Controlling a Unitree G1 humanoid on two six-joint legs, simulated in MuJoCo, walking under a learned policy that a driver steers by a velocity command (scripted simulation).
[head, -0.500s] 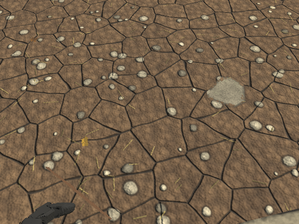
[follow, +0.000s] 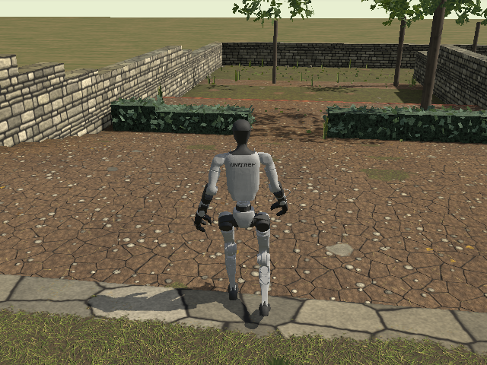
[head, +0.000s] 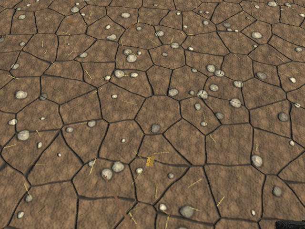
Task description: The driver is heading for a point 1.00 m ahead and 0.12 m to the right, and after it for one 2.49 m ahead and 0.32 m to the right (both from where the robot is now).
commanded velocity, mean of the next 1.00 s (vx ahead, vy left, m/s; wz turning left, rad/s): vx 0.17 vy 0.00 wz -0.19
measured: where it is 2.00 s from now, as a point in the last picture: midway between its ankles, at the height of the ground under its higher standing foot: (200, 156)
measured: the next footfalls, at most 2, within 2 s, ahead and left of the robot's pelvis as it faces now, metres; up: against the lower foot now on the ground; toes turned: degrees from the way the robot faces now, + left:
right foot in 0.42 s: +0.15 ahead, -0.16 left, +0.00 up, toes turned +0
left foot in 0.74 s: +0.18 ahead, +0.09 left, +0.00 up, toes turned -13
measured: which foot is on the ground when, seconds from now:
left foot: down 0.00-0.46, up 0.48-0.72, down 0.74-1.00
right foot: up 0.00-0.40, down 0.42-0.74, up 0.76-1.00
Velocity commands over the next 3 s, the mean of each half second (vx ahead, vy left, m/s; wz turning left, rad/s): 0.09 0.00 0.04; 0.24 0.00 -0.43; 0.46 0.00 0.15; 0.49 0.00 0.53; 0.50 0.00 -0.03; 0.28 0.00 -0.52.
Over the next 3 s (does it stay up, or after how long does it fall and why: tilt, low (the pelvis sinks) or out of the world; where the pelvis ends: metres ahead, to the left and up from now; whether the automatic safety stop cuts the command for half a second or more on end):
stays up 1.17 -0.09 0.02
